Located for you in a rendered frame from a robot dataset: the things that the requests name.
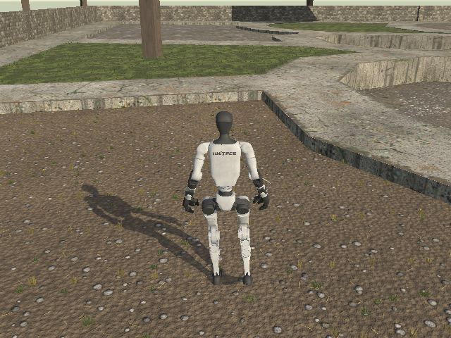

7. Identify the robot left upper arm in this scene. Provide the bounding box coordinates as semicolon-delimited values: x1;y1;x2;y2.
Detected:
191;142;210;181

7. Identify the right robot forearm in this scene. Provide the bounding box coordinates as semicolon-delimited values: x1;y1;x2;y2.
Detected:
253;169;268;198

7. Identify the right robot hand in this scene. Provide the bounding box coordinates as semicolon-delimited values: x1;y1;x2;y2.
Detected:
253;195;269;211

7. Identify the robot right upper arm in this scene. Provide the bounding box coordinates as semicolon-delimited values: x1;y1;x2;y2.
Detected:
239;142;259;180

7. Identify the left robot thigh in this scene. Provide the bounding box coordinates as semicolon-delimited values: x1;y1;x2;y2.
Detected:
202;196;220;243

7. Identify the left robot hand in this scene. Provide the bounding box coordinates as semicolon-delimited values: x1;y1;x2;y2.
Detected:
183;197;199;213

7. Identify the robot head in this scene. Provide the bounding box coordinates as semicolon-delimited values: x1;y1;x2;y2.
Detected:
213;111;237;145

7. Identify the left robot forearm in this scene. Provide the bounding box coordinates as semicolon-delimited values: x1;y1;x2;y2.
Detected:
185;170;198;200

